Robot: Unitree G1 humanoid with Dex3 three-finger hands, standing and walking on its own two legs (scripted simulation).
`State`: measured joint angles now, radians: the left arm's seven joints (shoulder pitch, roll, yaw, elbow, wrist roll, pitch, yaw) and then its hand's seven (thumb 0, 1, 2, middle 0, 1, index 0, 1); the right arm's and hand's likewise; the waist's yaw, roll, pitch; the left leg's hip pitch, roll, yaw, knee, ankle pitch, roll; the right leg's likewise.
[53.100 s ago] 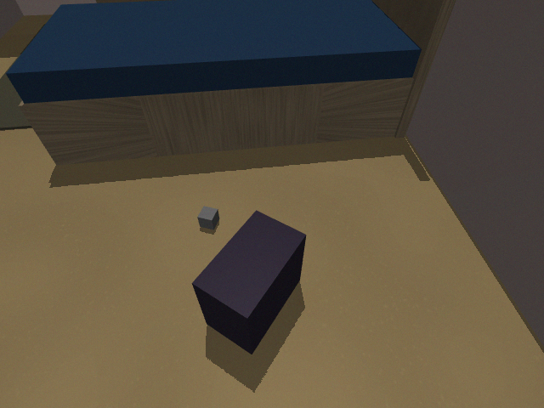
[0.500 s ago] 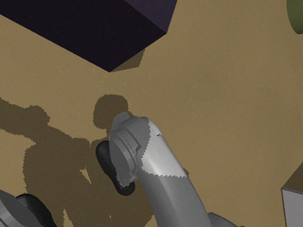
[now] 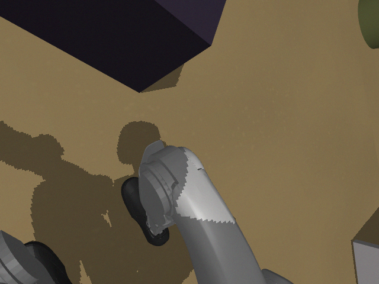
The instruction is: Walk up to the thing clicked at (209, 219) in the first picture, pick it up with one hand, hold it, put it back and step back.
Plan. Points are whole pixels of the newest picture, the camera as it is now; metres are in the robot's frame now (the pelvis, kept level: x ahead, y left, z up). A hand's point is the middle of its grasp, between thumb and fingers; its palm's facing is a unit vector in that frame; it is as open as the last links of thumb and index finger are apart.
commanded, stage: settle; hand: left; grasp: from above
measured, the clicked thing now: out of the picture +0.47 +0.34 -0.29
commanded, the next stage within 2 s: lift in 0.70 s
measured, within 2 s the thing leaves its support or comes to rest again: leaves its support in 0.16 s
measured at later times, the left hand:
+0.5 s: hand out of the picture +0.46 +0.36 -0.18, palm faces -0.04 -0.41 -0.91, open 9.9 cm
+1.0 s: hand out of the picture +0.46 +0.35 -0.13, palm faces -0.04 -0.43 -0.90, open 9.9 cm
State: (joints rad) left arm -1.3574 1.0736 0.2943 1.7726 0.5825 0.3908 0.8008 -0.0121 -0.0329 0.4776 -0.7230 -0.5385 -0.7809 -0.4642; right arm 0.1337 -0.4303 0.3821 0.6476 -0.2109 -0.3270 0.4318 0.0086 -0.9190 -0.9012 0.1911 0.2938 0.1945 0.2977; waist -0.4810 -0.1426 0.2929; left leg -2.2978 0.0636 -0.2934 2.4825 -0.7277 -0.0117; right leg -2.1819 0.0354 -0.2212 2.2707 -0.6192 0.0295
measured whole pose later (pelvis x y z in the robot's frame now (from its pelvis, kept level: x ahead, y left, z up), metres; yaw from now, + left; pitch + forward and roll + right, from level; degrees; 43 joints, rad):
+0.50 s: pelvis +0.00 +0.00 +0.01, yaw +2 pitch +33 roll -13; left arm -1.29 0.89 0.30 1.63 0.64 0.51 0.68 -0.03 -0.03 0.43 -0.83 -0.40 -0.82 -0.40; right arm 0.19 -0.37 0.23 0.75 -0.15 -0.28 0.41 0.00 -0.90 -0.90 0.19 0.29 0.19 0.30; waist -0.39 -0.03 0.11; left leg -2.30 0.07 -0.23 2.41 -0.72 -0.01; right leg -2.21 0.02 -0.17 2.24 -0.63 0.02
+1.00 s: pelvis +0.01 -0.01 +0.02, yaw +6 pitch +35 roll -8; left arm -1.31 0.78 0.35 1.63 0.69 0.54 0.60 -0.03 -0.01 0.42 -0.81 -0.41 -0.80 -0.42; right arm 0.20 -0.36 0.10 0.88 -0.14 -0.27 0.36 0.00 -0.91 -0.90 0.19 0.29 0.19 0.30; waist -0.34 0.04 0.04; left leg -2.29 0.07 -0.15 2.37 -0.70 -0.01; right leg -2.24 0.01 -0.11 2.26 -0.63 0.01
